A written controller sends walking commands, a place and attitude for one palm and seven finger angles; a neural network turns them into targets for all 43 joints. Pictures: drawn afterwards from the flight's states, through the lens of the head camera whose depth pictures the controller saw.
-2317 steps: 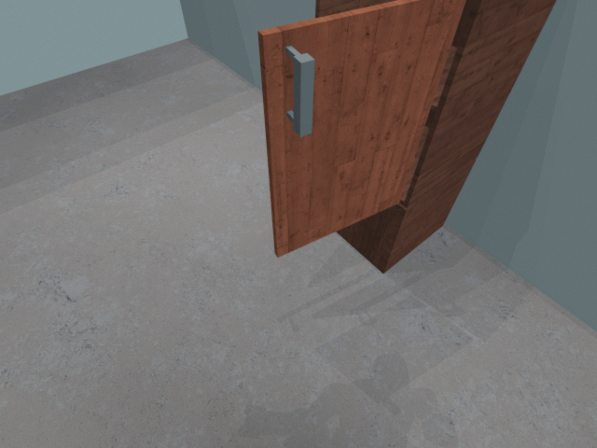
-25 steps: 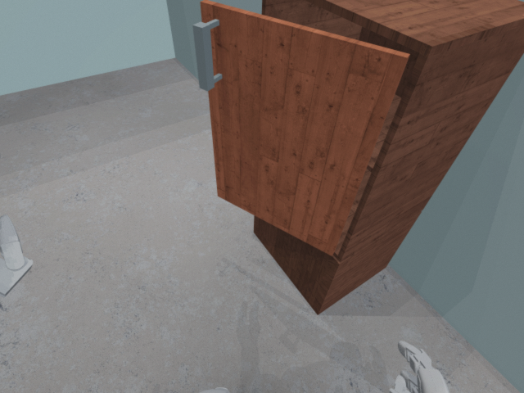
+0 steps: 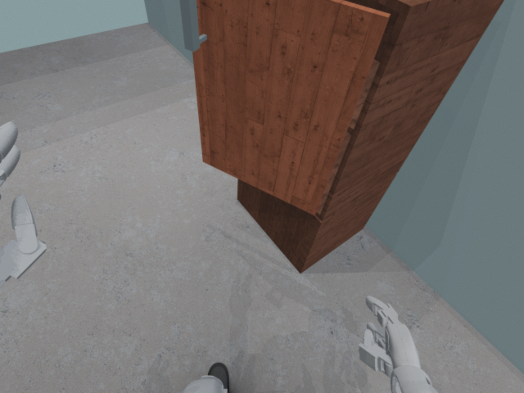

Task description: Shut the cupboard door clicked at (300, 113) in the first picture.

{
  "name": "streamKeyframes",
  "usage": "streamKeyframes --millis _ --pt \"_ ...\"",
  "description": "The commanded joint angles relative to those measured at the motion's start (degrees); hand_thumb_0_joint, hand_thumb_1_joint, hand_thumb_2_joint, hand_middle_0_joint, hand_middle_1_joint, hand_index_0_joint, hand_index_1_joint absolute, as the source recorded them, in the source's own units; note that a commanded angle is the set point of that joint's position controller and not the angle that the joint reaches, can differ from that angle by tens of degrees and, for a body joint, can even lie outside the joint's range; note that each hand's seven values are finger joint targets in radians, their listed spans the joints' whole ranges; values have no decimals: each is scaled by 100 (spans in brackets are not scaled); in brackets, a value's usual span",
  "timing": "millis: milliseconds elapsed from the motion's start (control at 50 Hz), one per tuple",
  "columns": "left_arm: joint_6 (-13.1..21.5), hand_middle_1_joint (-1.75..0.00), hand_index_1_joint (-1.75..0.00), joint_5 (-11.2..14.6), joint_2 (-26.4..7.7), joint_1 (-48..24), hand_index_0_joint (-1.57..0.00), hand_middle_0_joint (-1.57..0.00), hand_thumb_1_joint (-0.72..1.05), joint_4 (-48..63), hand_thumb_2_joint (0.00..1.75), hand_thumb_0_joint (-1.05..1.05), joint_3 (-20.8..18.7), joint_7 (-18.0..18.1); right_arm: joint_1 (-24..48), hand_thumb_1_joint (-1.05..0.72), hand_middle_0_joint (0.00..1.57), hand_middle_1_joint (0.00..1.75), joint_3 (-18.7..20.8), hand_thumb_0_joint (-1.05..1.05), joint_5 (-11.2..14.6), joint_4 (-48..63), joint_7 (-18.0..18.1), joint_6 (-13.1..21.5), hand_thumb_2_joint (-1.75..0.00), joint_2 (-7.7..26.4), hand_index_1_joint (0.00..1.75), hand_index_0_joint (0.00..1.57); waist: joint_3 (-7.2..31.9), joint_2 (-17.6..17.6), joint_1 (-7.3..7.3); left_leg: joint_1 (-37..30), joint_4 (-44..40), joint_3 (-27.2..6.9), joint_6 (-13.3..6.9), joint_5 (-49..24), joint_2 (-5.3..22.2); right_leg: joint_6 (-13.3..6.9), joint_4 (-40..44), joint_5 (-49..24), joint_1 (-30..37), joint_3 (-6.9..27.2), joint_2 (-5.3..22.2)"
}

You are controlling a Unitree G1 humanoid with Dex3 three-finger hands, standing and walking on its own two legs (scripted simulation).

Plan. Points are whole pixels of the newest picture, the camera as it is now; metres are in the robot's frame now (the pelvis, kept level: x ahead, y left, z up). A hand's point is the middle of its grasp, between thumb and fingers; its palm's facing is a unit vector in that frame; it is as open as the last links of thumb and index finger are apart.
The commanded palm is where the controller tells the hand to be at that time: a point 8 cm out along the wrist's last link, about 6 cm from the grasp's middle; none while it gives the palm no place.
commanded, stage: stop stepping back and stand still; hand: left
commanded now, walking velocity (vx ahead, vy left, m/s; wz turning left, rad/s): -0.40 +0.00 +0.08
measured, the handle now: (195, 14) +0.80 +0.23 +0.17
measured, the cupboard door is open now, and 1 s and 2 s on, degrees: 24 24 24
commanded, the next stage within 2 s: let the arm hang, fingers relaxed in 0.86 s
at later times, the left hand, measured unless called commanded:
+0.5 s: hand out of the picture +0.13 +0.27 +0.19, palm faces +0.37 -0.80 -0.47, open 7.4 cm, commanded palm +0.09 +0.32 +0.19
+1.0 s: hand out of the picture +0.16 +0.32 +0.14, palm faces +0.41 -0.79 -0.46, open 7.4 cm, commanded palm none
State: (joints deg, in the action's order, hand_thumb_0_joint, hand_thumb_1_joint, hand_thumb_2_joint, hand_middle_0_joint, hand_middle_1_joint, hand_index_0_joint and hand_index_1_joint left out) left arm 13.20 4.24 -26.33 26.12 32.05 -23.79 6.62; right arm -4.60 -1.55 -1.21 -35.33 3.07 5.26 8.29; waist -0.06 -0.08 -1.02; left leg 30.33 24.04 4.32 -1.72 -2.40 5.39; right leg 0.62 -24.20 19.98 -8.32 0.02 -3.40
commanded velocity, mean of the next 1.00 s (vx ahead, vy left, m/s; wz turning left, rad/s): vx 0.08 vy -0.02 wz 0.00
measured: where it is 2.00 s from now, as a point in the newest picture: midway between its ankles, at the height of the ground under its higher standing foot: outside the picture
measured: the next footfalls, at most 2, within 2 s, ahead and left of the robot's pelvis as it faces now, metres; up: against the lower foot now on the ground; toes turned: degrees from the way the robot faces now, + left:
left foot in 0.54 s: +0.05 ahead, +0.15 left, +0.00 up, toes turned -1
right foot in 0.78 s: -0.03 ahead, -0.05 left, +0.00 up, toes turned +2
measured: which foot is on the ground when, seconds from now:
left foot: down 0.00-0.44, up 0.46-0.52, down 0.54-1.00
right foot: down 0.00-0.60, up 0.62-0.76, down 0.78-1.00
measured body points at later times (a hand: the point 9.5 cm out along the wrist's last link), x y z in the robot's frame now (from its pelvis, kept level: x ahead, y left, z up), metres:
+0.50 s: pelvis -0.04 +0.02 +0.00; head -0.06 +0.05 +0.45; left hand +0.11 +0.31 +0.21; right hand +0.09 -0.21 -0.08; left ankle +0.08 +0.11 -0.72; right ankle -0.08 -0.11 -0.73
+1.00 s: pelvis -0.04 +0.05 +0.00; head -0.05 +0.05 +0.45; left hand +0.14 +0.36 +0.17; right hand +0.10 -0.21 -0.09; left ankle +0.01 +0.15 -0.73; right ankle -0.07 -0.05 -0.73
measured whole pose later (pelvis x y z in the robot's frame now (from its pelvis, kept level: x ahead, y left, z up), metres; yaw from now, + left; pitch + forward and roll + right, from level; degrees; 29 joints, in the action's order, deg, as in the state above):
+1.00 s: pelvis -0.04 +0.05 +0.00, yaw +1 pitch +0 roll -2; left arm 10.5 1.2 -24.3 26.8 18.0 -19.8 7.2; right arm -15.1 0.8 0.4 -40.5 2.8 5.0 14.8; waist 3.2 -1.3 -0.4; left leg 20.7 34.1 -1.9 -1.5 12.8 -1.1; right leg -1.9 -32.1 20.1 -11.6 -2.7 -2.9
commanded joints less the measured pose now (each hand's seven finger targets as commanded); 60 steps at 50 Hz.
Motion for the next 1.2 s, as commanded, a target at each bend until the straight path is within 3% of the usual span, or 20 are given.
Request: streamKeyframes --millis 0,80,160,280,360,400,440,520,540,580,600,700,800,860,920,940,960,1020,1120,1180 --pt "322 -30 -30 191 -1385 578 -20 -20 90 1320 90 0 -1103 139 -52 -90 20 30 455 0 210 879 171 59 -90 902 30 20 1367 451 179 -2855 960 -152 348 1398 -230 -352 829 -512 -1962 408 1154" --pt "-3 -30 -30 117 -1207 815 -20 -20 90 838 90 0 -1070 315 -301 -90 20 30 329 0 93 848 284 -145 -90 926 30 20 300 170 315 -1970 1738 -601 380 1780 -380 -892 900 792 -2509 871 1603" --pt "-24 -30 -30 -60 -1010 -189 -20 -20 90 79 90 0 -714 425 -427 -90 20 30 387 0 170 732 445 13 -90 1138 30 20 -498 175 373 -1724 863 -1085 171 2313 -200 -522 776 1569 -2473 351 1021" --pt "211 -30 -30 -130 -900 -371 -20 -20 90 992 90 0 -573 351 -391 -90 20 30 369 0 145 782 341 442 -90 1218 30 20 -1 -1786 89 -410 -2390 -2350 443 4844 411 -189 -1025 1078 43 -266 -394" --pt "207 -30 -30 -77 -1074 645 -20 -20 90 1391 90 0 -823 249 -562 -90 20 30 399 0 149 841 144 491 -90 992 30 20 954 -979 93 -1092 -921 -791 506 3159 -301 -347 310 770 406 -89 -14" --pt "144 -30 -30 -12 -1259 1067 -20 -20 90 1346 90 0 -1086 274 -691 -90 20 30 464 0 106 722 127 366 -90 962 30 20 956 222 191 -2246 1043 -379 385 2036 -641 -760 1014 1386 -1329 713 879" --pt "23 -30 -30 85 -1133 1129 -20 -20 90 964 90 0 -1233 348 -778 -90 20 30 502 0 30 548 166 218 -90 1030 30 20 609 571 225 -2191 2273 -622 385 1810 -576 -1250 1204 1956 -2371 1438 1516" --pt "-71 -30 -30 -130 -736 -754 -20 -20 90 10 90 0 -544 433 -577 -90 20 30 356 0 135 442 302 189 -90 1118 30 20 -659 82 418 -1477 683 -1033 92 2327 -250 -504 248 1508 -2174 582 885" --pt "-51 -30 -30 -147 -757 -1071 -20 -20 90 39 90 0 -479 406 -492 -90 20 30 354 0 193 500 343 267 -90 1184 30 20 -643 -381 370 -1407 -30 -1420 20 2373 -38 -268 -259 955 -1815 201 534" --pt "-23 -30 -30 -173 -676 -888 -20 -20 90 89 90 0 -422 362 -389 -90 20 30 287 0 160 564 341 360 -90 1146 30 20 -213 -1730 249 -784 -2101 -2990 186 5168 653 -38 -1688 884 -871 -99 -151" --pt "-39 -30 -30 -180 -702 -949 -20 -20 90 280 90 0 -382 329 -342 -90 20 30 264 0 123 628 311 376 -90 1057 30 20 -273 -1690 170 -486 -2393 -3171 239 5239 772 -73 -2017 742 -713 4 -164" --pt "-29 -30 -30 -217 -697 126 -20 -20 90 1173 90 0 -384 274 -273 -90 20 30 260 0 82 803 119 373 -90 939 30 20 436 -1158 85 -559 -1557 -1464 258 3691 136 -240 -120 374 565 -200 -72" --pt "-137 -30 -30 -76 -938 496 -20 -20 90 656 90 0 -916 371 -499 -90 20 30 366 0 78 689 104 3 -90 903 30 20 350 612 177 -796 1708 -740 273 1920 -458 -1184 1441 1368 -857 2072 1849" --pt "-106 -30 -30 -76 -804 185 -20 -20 90 354 90 0 -723 446 -450 -90 20 30 314 0 162 675 161 -40 -90 936 30 20 20 172 260 -792 1386 -826 197 1862 -290 -1044 906 308 -814 1522 1717" --pt "-20 -30 -30 -147 -778 -141 -20 -20 90 321 90 0 -546 435 -378 -90 20 30 331 0 201 646 272 96 -90 1056 30 20 180 -246 168 -1834 324 -813 6 826 -123 -354 304 -736 -823 719 956" --pt "-553 -30 -30 -455 396 -252 -20 -20 90 -3574 90 0 1946 -412 -75 -90 20 30 558 0 192 -116 -319 644 -90 1812 30 20 -18 -482 441 -1876 1048 -1277 -53 -1292 362 -275 -963 -1620 -1581 -241 967" --pt "-1144 -30 -30 -558 361 -272 -20 -20 90 -3829 90 0 1675 -579 -501 -90 20 30 606 0 140 -314 -317 213 -90 2077 30 20 306 -489 254 -1516 697 -1748 -316 -1913 549 -137 -1278 -1390 -1087 20 753" --pt "-1332 -30 -30 -531 494 -798 -20 -20 90 -4568 90 0 1775 -619 -509 -90 20 30 440 0 5 -311 -212 -63 -90 1887 30 20 261 84 118 -927 15 -2534 -797 -1359 816 -115 -1814 607 -824 138 407" --pt "-1234 -30 -30 -556 132 -1143 -20 -20 90 -6629 90 0 1928 -610 -269 -90 20 30 364 0 23 -776 -210 -280 -90 1646 30 20 792 928 40 -1141 542 -1413 -104 118 -237 -475 -15 -1289 156 818 1063" --pt "-1270 -30 -30 -507 376 -1526 -20 -20 90 -7492 90 0 2162 -577 -543 -90 20 30 258 0 -7 -1289 -221 -449 -90 1225 30 20 479 43 285 -1874 523 -1115 85 521 -399 -727 299 -1239 -513 909 1277"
